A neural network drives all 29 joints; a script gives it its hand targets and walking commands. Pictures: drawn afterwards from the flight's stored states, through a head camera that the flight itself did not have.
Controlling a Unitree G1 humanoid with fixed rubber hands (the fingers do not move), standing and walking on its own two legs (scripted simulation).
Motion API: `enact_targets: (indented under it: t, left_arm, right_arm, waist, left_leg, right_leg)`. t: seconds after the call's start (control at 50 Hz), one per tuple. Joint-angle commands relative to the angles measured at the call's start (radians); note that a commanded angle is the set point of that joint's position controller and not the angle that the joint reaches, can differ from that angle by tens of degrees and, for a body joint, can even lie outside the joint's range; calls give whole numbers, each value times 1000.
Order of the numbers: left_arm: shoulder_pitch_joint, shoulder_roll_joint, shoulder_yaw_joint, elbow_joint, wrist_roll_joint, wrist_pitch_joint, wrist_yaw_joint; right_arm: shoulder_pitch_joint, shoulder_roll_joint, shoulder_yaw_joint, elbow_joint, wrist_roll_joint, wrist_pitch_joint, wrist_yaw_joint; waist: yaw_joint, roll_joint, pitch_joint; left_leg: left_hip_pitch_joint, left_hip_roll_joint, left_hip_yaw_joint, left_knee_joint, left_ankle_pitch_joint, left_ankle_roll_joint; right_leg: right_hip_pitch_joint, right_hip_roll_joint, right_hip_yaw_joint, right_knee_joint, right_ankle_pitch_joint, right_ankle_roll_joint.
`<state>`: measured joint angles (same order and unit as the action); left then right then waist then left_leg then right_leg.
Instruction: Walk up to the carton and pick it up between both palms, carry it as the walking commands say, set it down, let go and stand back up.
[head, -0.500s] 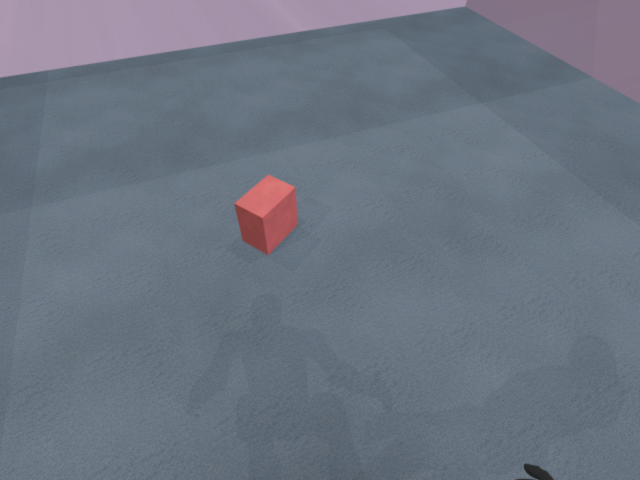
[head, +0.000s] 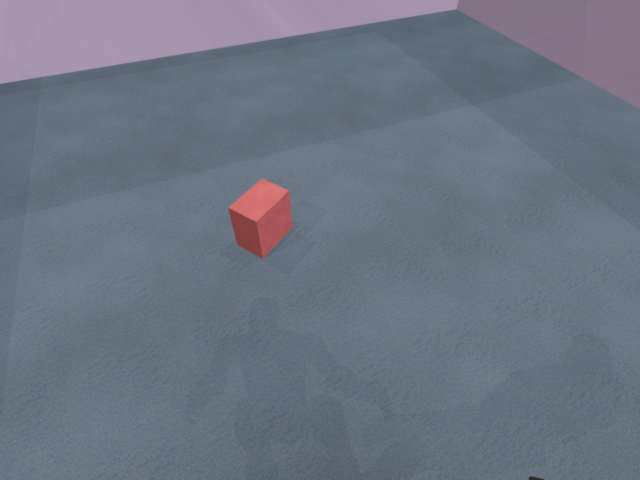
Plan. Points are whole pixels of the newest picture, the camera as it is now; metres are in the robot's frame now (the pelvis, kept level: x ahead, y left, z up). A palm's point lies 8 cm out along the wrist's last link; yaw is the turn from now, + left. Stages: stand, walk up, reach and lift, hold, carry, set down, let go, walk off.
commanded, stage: stand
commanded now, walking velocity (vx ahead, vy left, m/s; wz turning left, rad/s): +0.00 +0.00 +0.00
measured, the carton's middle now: (262, 218) +1.18 +0.23 -0.67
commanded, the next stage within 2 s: walk up in 0.10 s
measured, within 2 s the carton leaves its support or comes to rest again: neither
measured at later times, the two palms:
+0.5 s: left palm out of the picture +0.02 +0.28 -0.13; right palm out of the picture +0.11 -0.26 -0.13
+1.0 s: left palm (146, 364) +0.33 +0.30 -0.15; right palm (442, 435) +0.21 -0.17 -0.15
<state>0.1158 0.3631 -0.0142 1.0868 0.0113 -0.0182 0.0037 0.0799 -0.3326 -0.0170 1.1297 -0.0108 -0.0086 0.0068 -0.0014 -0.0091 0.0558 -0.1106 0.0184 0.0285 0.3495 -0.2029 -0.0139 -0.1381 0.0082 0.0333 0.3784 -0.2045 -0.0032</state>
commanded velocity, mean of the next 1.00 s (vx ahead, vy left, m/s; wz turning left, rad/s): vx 0.38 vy -0.03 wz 0.07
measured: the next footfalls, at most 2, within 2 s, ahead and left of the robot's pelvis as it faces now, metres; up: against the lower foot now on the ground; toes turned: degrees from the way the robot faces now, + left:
left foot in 0.66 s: +0.16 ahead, +0.20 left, +0.00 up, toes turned +13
right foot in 1.04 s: +0.44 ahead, -0.07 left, +0.00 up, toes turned -4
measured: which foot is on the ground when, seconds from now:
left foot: down 0.00-0.38, up 0.40-0.64, down 0.66-1.00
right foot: down 0.00-0.66, up 0.68-1.00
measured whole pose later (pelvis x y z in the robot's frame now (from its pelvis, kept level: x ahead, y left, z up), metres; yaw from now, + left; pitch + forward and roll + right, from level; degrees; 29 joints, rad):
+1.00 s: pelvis +0.25 +0.05 -0.01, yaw +6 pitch -1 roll +1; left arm 0.13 0.24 0.04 1.00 0.01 -0.02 -0.06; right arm 0.39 -0.14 -0.03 1.12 -0.03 -0.06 0.01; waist -0.05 -0.03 0.06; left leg 0.04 0.08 0.12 0.36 -0.38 -0.06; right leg -0.46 -0.12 -0.13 0.64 -0.22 0.03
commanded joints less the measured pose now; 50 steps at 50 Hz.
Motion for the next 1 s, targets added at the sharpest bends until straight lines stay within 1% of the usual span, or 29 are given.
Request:
enact_targets:
  t: [0.0,0.08,0.12,0.22,0.26,0.28,0.3,0.32,0.34,0.36,0.38,0.42,0.46,0.52,0.54,0.56,0.58,0.62,0.64,0.66,0.68,0.7,0.72,0.74,0.78,0.82,0.86,0.92,0.98]
  left_arm:
    - [-19,202,41,-52,-3,-21,11]
    - [-40,202,40,-60,-3,-21,14]
    - [-30,189,38,-57,0,-19,14]
    - [-28,202,41,-53,-2,-20,11]
    - [-40,206,42,-50,-2,-17,10]
    - [-91,131,103,-121,1,39,-42]
    - [-73,81,66,-138,0,38,-28]
    - [54,72,72,-113,1,30,-26]
    - [207,56,73,-66,-5,11,-7]
    - [364,137,96,-14,4,-7,10]
    - [356,186,101,-15,10,-12,14]
    - [254,182,91,-56,18,-25,4]
    - [131,129,90,-99,16,-46,2]
    - [125,97,97,-90,22,-57,-16]
    - [125,89,98,-95,22,-59,-20]
    - [185,76,91,-68,20,-56,-23]
    - [203,72,85,-54,19,-52,-26]
    - [186,55,76,-56,11,-42,-26]
    - [197,10,67,-58,3,-42,-26]
    - [197,-42,52,-63,0,-47,-18]
    - [188,-47,69,-104,9,-43,-22]
    - [121,-4,87,-119,11,-40,-25]
    - [93,-23,73,-110,11,-48,-26]
    - [132,-56,63,-85,8,-43,-28]
    - [147,-78,62,-81,7,-32,-32]
    - [142,-95,53,-99,11,-13,-44]
    - [109,-103,47,-101,7,-3,-59]
    - [16,-93,52,-133,2,0,-70]
    - [34,-81,64,-126,2,-18,-59]
  right_arm:
    - [-36,-218,-36,-49,-2,-15,-9]
    - [-43,-203,-30,-64,1,-17,-9]
    - [-42,-217,-34,-72,3,-18,-9]
    - [-35,-216,-34,-68,1,-12,-13]
    - [-39,-211,-32,-58,-2,-14,-11]
    - [238,-216,-87,-67,-33,23,-43]
    - [107,-170,-56,-59,-20,37,-1]
    - [-37,-171,-62,-148,-14,41,14]
    - [-113,-125,-45,-182,-18,38,27]
    - [-152,-72,-36,-229,-19,20,28]
    - [-182,-32,-28,-273,-26,22,25]
    - [-89,-74,-41,-236,-32,-1,34]
    - [-7,-73,-48,-216,-34,-9,46]
    - [-6,-34,-34,-214,-14,-6,61]
    - [-7,-15,-25,-214,-8,-11,62]
    - [-26,4,-23,-215,-3,-17,60]
    - [-20,16,-23,-219,-4,-22,56]
    - [92,12,-31,-174,-9,-39,42]
    - [272,-18,-48,-103,-22,-43,30]
    - [458,-148,-89,-73,-45,-54,12]
    - [532,-248,-109,-77,-38,-51,-5]
    - [470,-210,-97,-80,-23,-45,-10]
    - [399,-136,-77,-86,-25,-50,-8]
    - [298,-58,-59,-112,-31,-55,-6]
    - [245,14,-45,-115,-30,-64,-4]
    - [249,8,-41,-115,-21,-72,-3]
    - [223,-2,-44,-119,-23,-77,1]
    - [253,-35,-49,-91,-21,-78,-5]
    - [274,-51,-57,-72,-21,-77,-10]
  waist:
    - [8,6,-76]
    - [0,-12,-67]
    - [-7,29,-84]
    - [1,-18,-80]
    - [-4,32,-69]
    - [-55,-88,-62]
    - [-9,280,29]
    - [71,257,28]
    - [148,123,9]
    - [205,-155,-40]
    - [201,-267,10]
    - [112,-113,22]
    - [27,-67,35]
    - [27,-169,60]
    - [26,-139,55]
    - [48,-138,46]
    - [38,-152,57]
    - [-31,-92,40]
    - [-100,-10,-55]
    - [-182,241,-138]
    - [-173,286,-215]
    - [-150,187,-111]
    - [-108,130,-40]
    - [-68,153,-15]
    - [-19,124,35]
    - [-11,200,81]
    - [-6,192,105]
    - [-27,203,94]
    - [-13,168,60]
  left_leg:
    - [38,110,-89,-53,127,30]
    - [47,115,-85,-52,133,33]
    - [59,108,-80,-47,144,25]
    - [67,116,-81,-48,129,28]
    - [47,110,-74,-65,84,27]
    - [129,284,-350,-97,-408,99]
    - [-154,209,-268,-157,-576,105]
    - [-335,169,-207,-118,-523,79]
    - [-481,78,-130,-32,-436,40]
    - [-629,11,-49,235,-352,25]
    - [-647,32,-36,521,-303,8]
    - [-626,88,-89,637,-175,15]
    - [-509,119,-99,647,-112,5]
    - [-371,110,-24,420,-107,-2]
    - [-299,100,1,318,-95,1]
    - [-281,73,38,257,-90,-8]
    - [-242,62,67,221,-95,-8]
    - [-28,32,123,96,-3,0]
    - [203,39,122,111,-26,12]
    - [410,295,-249,-17,-224,64]
    - [421,535,-650,-182,-327,163]
    - [317,503,-638,-175,-385,201]
    - [259,450,-514,-150,-285,186]
    - [189,392,-370,-139,-205,157]
    - [36,347,-245,-152,-40,142]
    - [-13,314,-163,-165,4,136]
    - [-77,291,-63,-207,-55,123]
    - [-57,256,-18,-184,44,117]
    - [-24,287,-41,-98,197,119]
  right_leg:
    - [-16,-126,93,-72,163,-27]
    - [-17,-132,99,-74,210,-28]
    - [-15,-120,86,-75,209,-21]
    - [-19,-124,95,-88,170,-23]
    - [-24,-121,99,-83,156,-21]
    - [-330,-68,-72,204,-314,0]
    - [-220,-90,-46,232,-386,17]
    - [-30,-63,-65,198,-262,7]
    - [207,-72,-96,46,-189,-12]
    - [311,-285,197,-145,-367,-69]
    - [191,-462,444,-308,-591,-125]
    - [129,-469,473,-317,-598,-156]
    - [25,-428,310,-311,-476,-126]
    - [-20,-332,75,-288,-270,-83]
    - [-28,-307,21,-262,-201,-76]
    - [-11,-288,5,-241,-157,-84]
    - [-38,-300,13,-223,-159,-101]
    - [-166,-249,-40,-81,-166,-93]
    - [-260,-174,-114,120,-148,-71]
    - [-494,-80,-200,528,-276,-31]
    - [-589,-49,-92,725,-369,-11]
    - [-616,-135,5,798,-280,-25]
    - [-650,-170,9,828,-190,-31]
    - [-599,-193,3,816,-127,-24]
    - [-487,-207,-40,712,-92,9]
    - [-430,-178,-98,588,-73,39]
    - [-356,-159,-113,453,-19,51]
    - [-288,-114,-183,291,13,45]
    - [-223,-110,-172,214,1,31]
